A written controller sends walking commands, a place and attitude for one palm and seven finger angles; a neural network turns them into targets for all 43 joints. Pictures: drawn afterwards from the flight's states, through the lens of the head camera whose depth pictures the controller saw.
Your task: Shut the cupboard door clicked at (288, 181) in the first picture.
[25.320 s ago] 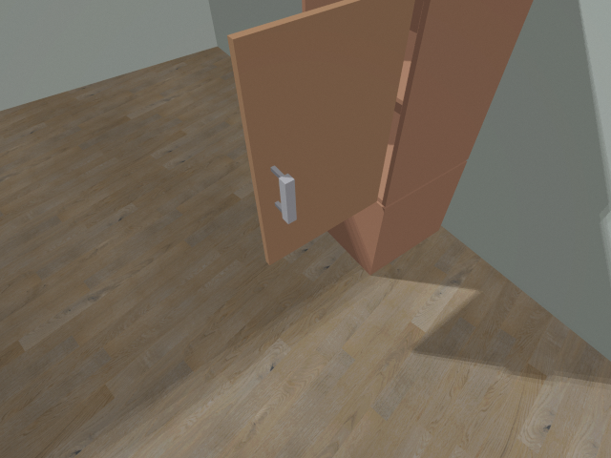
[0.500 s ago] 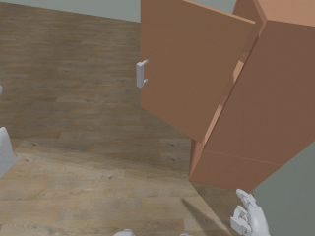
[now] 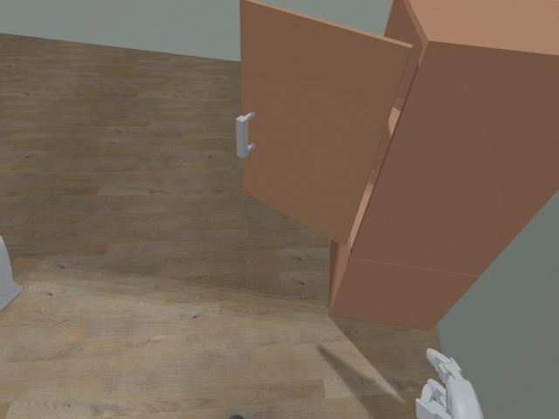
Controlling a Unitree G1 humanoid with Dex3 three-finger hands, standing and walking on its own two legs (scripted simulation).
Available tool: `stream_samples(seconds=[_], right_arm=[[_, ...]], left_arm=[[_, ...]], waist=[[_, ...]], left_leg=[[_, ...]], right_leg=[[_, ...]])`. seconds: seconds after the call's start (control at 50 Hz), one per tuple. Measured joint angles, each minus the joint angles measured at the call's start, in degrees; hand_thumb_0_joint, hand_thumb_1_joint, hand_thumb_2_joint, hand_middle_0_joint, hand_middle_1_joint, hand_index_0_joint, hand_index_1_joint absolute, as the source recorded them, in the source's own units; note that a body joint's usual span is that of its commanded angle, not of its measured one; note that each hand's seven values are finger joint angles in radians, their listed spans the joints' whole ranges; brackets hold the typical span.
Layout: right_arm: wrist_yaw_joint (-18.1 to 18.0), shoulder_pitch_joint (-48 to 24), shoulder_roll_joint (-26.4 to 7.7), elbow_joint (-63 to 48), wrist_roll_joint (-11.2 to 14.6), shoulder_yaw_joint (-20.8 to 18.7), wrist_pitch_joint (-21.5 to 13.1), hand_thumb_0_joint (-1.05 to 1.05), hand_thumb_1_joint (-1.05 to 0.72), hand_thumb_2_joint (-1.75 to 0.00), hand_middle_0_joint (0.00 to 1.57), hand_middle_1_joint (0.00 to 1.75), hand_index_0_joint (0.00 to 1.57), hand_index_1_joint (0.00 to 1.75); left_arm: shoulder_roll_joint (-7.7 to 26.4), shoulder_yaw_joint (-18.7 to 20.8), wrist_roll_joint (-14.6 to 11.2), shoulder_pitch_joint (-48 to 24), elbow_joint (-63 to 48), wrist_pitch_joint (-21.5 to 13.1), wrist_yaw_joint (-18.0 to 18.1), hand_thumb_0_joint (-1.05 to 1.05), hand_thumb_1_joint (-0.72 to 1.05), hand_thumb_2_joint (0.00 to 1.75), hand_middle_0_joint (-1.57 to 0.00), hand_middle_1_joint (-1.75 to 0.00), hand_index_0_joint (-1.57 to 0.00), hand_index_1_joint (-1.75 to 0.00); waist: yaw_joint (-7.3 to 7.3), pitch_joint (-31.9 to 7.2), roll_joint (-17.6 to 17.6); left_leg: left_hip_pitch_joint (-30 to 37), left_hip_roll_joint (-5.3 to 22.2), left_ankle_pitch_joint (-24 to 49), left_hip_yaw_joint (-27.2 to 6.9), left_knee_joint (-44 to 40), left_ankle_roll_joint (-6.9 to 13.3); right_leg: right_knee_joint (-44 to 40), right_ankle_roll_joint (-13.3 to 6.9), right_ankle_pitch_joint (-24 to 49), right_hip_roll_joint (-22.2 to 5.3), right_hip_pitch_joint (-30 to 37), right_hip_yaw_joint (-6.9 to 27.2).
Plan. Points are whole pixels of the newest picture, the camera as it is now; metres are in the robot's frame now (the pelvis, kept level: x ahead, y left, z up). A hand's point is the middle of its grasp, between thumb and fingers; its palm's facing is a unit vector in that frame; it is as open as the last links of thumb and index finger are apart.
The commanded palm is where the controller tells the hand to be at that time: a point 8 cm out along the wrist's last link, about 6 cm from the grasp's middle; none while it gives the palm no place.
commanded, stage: step back with the hand held close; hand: left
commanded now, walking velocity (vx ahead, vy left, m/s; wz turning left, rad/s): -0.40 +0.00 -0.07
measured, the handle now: (246, 134) +0.85 +0.10 -0.07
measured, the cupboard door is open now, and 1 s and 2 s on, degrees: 63 63 63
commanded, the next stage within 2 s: stop stepping back and stand still in 0.28 s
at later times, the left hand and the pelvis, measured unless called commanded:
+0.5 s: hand out of the picture +0.06 +0.37 +0.18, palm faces +0.55 -0.79 -0.26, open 7.4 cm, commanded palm +0.03 +0.38 +0.18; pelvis -0.12 +0.09 -0.01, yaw -2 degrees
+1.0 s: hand out of the picture +0.02 +0.40 +0.18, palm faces +0.41 -0.85 -0.33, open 7.4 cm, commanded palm -0.04 +0.43 +0.18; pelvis -0.22 +0.15 +0.00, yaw -8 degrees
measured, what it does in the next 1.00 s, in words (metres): walks backwards: right foot, then left foot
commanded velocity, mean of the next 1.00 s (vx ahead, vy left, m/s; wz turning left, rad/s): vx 0.02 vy -0.08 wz -0.04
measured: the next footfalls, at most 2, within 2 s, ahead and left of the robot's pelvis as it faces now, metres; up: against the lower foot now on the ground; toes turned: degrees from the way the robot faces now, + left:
right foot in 0.34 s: -0.09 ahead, -0.09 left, +0.00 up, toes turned -2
left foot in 0.50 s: -0.01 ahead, +0.19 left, +0.00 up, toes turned +1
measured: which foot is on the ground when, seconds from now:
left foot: down 0.00-0.34, up 0.36-0.48, down 0.50-0.78, up 0.80-1.00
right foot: down 0.00-0.16, up 0.18-0.32, down 0.34-0.52, up 0.54-0.80, down 0.82-1.00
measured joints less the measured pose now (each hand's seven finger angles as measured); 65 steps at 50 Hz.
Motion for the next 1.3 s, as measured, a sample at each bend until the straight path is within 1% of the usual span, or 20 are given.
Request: stream_samples(seconds=[0.1, 0.18, 0.26, 0.32, 0.34, 0.36, 0.42, 0.48, 0.52, 0.56, 0.6, 0.66, 0.78, 0.82, 0.84, 0.88, 0.92, 1.04, 1.16, 1.3], right_arm=[[0.2, 2.2, -1.7, 1.7, 0.1, 0.0, -0.3, 0.01, -0.9, -0.9, 0.2, 0.3, 0.2, 0.3], [-0.6, 2.1, -1.3, 3.3, -0.3, 0.0, -0.2, 0.01, -0.9, -0.9, 0.2, 0.3, 0.2, 0.3], [0.1, 0.3, 2.3, 3.7, -0.9, -0.6, -1.6, 0.01, -0.9, -0.9, 0.2, 0.3, 0.2, 0.3], [1.8, -0.4, 4.4, 3.6, -0.7, -0.2, -2.6, 0.01, -0.9, -0.9, 0.2, 0.3, 0.2, 0.3], [2.2, -0.9, 4.9, 3.3, -0.7, 0.3, -2.4, 0.01, -0.9, -0.9, 0.2, 0.3, 0.2, 0.3], [2.6, -2.0, 4.8, 3.7, -0.6, 0.6, -2.3, 0.01, -0.9, -0.9, 0.2, 0.3, 0.2, 0.3], [3.1, -2.2, 3.9, 6.8, -1.8, 1.6, -0.2, 0.01, -0.9, -0.9, 0.2, 0.3, 0.2, 0.3], [1.7, 0.7, 3.6, 6.6, -1.2, 3.2, 0.2, 0.01, -0.9, -0.9, 0.21, 0.3, 0.2, 0.3], [0.7, 1.0, 2.0, 5.0, -0.9, 3.1, -1.1, 0.01, -0.9, -0.9, 0.21, 0.3, 0.2, 0.3], [0.3, -1.2, 2.6, 5.0, -0.7, 2.9, -2.3, 0.01, -0.9, -0.9, 0.21, 0.3, 0.2, 0.3], [1.4, -2.0, 4.1, 4.5, -0.8, 3.0, -2.9, 0.01, -0.9, -0.9, 0.21, 0.3, 0.2, 0.3], [3.4, -0.1, 5.7, 2.5, -0.9, 3.4, -2.7, 0.01, -0.9, -0.9, 0.21, 0.3, 0.2, 0.3], [2.4, 4.5, 4.2, 0.7, -1.3, 2.8, 0.5, 0.01, -0.9, -0.9, 0.21, 0.3, 0.2, 0.3], [2.1, 4.5, 3.5, -0.3, -0.7, 2.5, 0.9, 0.01, -0.9, -0.9, 0.21, 0.3, 0.2, 0.3], [2.0, 3.6, 2.2, 0.3, -0.7, 2.3, 0.9, 0.01, -0.9, -0.9, 0.21, 0.3, 0.2, 0.3], [2.0, 2.4, 0.3, 3.3, -0.7, 1.6, 1.5, 0.01, -0.9, -0.9, 0.21, 0.3, 0.2, 0.3], [1.7, 4.0, -0.2, 5.1, -0.2, 0.9, 2.1, 0.01, -0.9, -0.9, 0.2, 0.3, 0.2, 0.3], [-0.8, 8.4, -1.7, 6.3, -0.5, 0.9, 0.9, 0.01, -0.9, -0.9, 0.2, 0.3, 0.2, 0.3], [-0.6, 4.9, 2.7, 5.6, -1.3, 1.5, -1.6, 0.01, -0.9, -0.9, 0.2, 0.3, 0.19, 0.3], [2.1, 4.5, 4.6, 2.7, -0.9, 3.9, -1.8, 0.01, -0.9, -0.9, 0.2, 0.3, 0.2, 0.3]], left_arm=[[-3.1, -2.9, 0.6, 0.4, -1.7, 0.7, 1.7, 0.01, 0.88, 0.9, -0.21, -0.3, -0.21, -0.3], [-5.2, -4.9, 1.4, -2.8, -2.5, 1.0, 1.9, 0.01, 0.88, 0.9, -0.21, -0.3, -0.21, -0.3], [-1.5, -3.2, 0.3, -7.2, -3.7, 1.6, 0.6, 0.02, 0.88, 0.9, -0.22, -0.3, -0.21, -0.3], [1.9, -0.5, -1.6, -5.1, -5.9, 1.4, 0.9, 0.02, 0.88, 0.9, -0.22, -0.3, -0.21, -0.3], [2.9, 1.0, -1.9, -3.6, -6.7, 1.5, 1.4, 0.01, 0.88, 0.9, -0.22, -0.3, -0.21, -0.3], [2.6, 1.7, -1.6, -2.7, -7.2, 1.3, 1.8, 0.01, 0.88, 0.9, -0.22, -0.3, -0.21, -0.3], [-1.7, -1.0, 0.5, -2.9, -6.1, 1.7, 1.6, 0.01, 0.88, 0.9, -0.21, -0.3, -0.21, -0.3], [-5.9, -3.9, 1.4, -6.8, -2.5, 2.8, 1.9, 0.01, 0.88, 0.9, -0.21, -0.3, -0.21, -0.3], [-7.9, -5.1, 1.7, -11.6, 0.2, 3.8, 2.4, 0.01, 0.88, 0.9, -0.21, -0.3, -0.21, -0.3], [-8.1, -4.6, 1.5, -15.2, 2.4, 4.6, 2.7, 0.01, 0.89, 0.9, -0.21, -0.3, -0.21, -0.3], [-7.2, -3.3, 0.9, -13.6, 1.5, 5.9, 2.3, 0.01, 0.89, 0.9, -0.21, -0.3, -0.2, -0.3], [-5.6, -3.2, 0.3, -6.4, -4.1, 7.3, 1.5, 0.02, 0.89, 0.9, -0.21, -0.3, -0.2, -0.3], [-0.3, -4.2, -0.6, 2.7, -8.5, 7.9, 1.0, 0.01, 0.89, 0.9, -0.21, -0.3, -0.21, -0.3], [3.5, -1.3, -0.8, 2.8, -8.4, 8.6, 1.4, 0.01, 0.89, 0.9, -0.21, -0.3, -0.21, -0.3], [3.5, -0.7, -0.6, 1.3, -7.5, 8.3, 1.5, 0.01, 0.88, 0.9, -0.21, -0.3, -0.21, -0.3], [1.8, -1.0, -0.3, -2.2, -3.5, 6.6, 1.8, 0.01, 0.88, 0.9, -0.22, -0.3, -0.21, -0.3], [-0.5, -2.1, 0.1, -4.5, 0.2, 6.4, 2.3, 0.01, 0.88, 0.9, -0.22, -0.3, -0.21, -0.3], [-8.0, -6.0, 1.0, -5.6, 1.4, 6.9, 3.4, 0.01, 0.89, 0.9, -0.21, -0.3, -0.21, -0.3], [-3.6, -1.9, 1.0, -3.6, -2.6, 4.8, 2.5, 0.02, 0.88, 0.9, -0.21, -0.3, -0.21, -0.3], [-0.5, 1.2, 1.1, 0.4, -4.2, 3.1, 2.3, 0.01, 0.89, 0.9, -0.21, -0.3, -0.21, -0.3]], waist=[[2.42, 1.0, -0.6], [2.84, 2.4, -0.1], [1.52, 4.5, 0.6], [1.37, 2.6, -0.1], [2.12, 1.4, -1.7], [3.67, 1.2, -2.5], [7.29, 0.2, -3.2], [8.69, -2.1, -5.3], [7.15, -1.6, -3.5], [5.87, 2.0, -4.2], [3.91, 3.8, -4.5], [2.14, 3.6, -4.4], [1.65, -0.3, -1.6], [2.76, -1.6, -5.4], [4.12, -1.4, -5.2], [4.34, -0.2, -2.6], [3.96, -1.4, -2.7], [1.9, -2.5, -3.7], [0.31, 2.5, -5.5], [1.36, 2.6, -1.4]], left_leg=[[-1.1, -1.3, -6.0, -0.3, 2.6, -1.3], [-1.6, -1.4, -2.1, -1.0, 1.3, 0.3], [-0.5, 0.9, 7.3, 0.8, -6.4, 0.9], [-2.0, 2.2, 7.8, 5.9, -7.7, -0.1], [-4.2, 1.6, 3.3, 8.0, -4.4, -2.0], [-7.2, 1.1, -3.5, 7.5, 3.4, -3.9], [-9.2, -1.3, -13.1, 1.6, 29.1, -5.0], [1.4, -1.1, -13.9, 0.4, 20.0, -3.9], [5.2, -0.1, -9.4, -1.3, 10.7, -2.2], [4.5, -1.1, -4.8, -0.2, 11.0, 0.1], [5.8, -0.6, -2.6, 0.9, 7.8, 0.3], [9.0, 1.0, -0.3, 2.6, -0.4, -0.6], [10.5, 2.1, -4.6, 4.8, -8.6, -4.6], [3.6, -0.9, -11.7, 6.8, 3.4, -4.9], [-0.5, -0.7, -13.4, 5.3, 13.1, -4.6], [-3.2, 1.0, -15.0, 1.4, 26.5, -4.1], [-2.8, 1.6, -14.9, 0.4, 31.3, -3.5], [9.5, 3.6, -13.1, 2.6, 11.8, -1.9], [11.0, 2.8, -8.7, 3.9, 8.6, -2.8], [9.4, 4.2, -10.4, 3.2, 10.1, -3.2]], right_leg=[[-0.8, 2.2, 4.0, -1.5, -0.1, -0.2], [4.5, 1.4, -4.0, -1.3, -2.6, -1.6], [19.6, -0.8, -13.3, 2.3, -4.7, -5.1], [15.3, -2.8, -15.9, 2.0, 0.2, -9.1], [9.5, -4.3, -16.7, 0.4, 2.3, -8.1], [7.6, -4.0, -10.6, -1.1, 1.6, -6.7], [8.4, -0.2, -3.6, -3.1, 1.1, -3.4], [6.3, 1.0, -2.7, -5.5, 0.8, -1.9], [9.3, 1.3, -4.5, -5.5, -2.0, -2.8], [16.6, 1.2, -8.5, -4.7, -5.1, -0.8], [25.5, 0.9, -10.0, -2.1, -8.1, -0.7], [29.7, 0.3, -8.8, 0.4, -8.6, -4.9], [7.0, -3.4, -13.3, 2.8, 5.4, -13.6], [-2.8, -8.0, -12.5, -1.1, 9.5, -9.5], [-3.6, -8.4, -5.8, -2.1, 8.0, -8.3], [1.0, -5.5, -2.0, -1.5, 6.3, -8.5], [2.3, -4.1, -3.5, -2.3, 6.5, -8.7], [5.2, -1.7, -6.3, -5.3, 6.1, -10.0], [21.5, -0.7, -11.2, -4.4, -3.0, -6.5], [5.3, -1.4, -0.1, -3.8, -0.6, -9.7]])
